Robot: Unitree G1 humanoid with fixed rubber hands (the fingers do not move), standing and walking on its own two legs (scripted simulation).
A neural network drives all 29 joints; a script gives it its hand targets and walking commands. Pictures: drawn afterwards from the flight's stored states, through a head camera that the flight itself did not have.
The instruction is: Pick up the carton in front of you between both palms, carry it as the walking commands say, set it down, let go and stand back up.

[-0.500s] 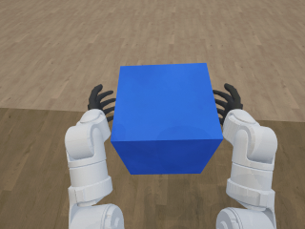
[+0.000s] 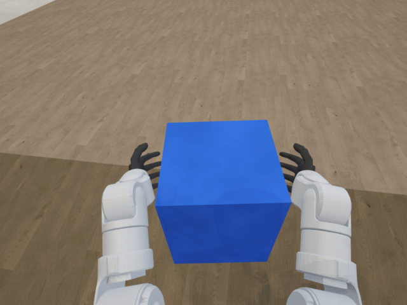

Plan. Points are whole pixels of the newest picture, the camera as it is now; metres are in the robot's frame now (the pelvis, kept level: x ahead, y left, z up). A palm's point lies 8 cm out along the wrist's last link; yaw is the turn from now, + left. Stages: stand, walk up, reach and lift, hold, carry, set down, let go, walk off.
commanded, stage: carry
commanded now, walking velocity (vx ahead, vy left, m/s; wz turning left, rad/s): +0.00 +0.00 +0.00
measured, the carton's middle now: (218, 194) +0.35 +0.00 +0.03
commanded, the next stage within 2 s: none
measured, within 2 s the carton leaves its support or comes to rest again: neither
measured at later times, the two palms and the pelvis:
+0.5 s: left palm (138, 179) +0.33 +0.16 +0.12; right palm (303, 180) +0.33 -0.15 +0.12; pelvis +0.00 +0.00 +0.00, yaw +0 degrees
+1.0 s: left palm (136, 188) +0.30 +0.15 +0.12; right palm (309, 189) +0.30 -0.15 +0.12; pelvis -0.02 +0.00 +0.00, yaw +0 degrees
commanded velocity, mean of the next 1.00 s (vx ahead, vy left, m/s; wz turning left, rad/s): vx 0.00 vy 0.00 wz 0.00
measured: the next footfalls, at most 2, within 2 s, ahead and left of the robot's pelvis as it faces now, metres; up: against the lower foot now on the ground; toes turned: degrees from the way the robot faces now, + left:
none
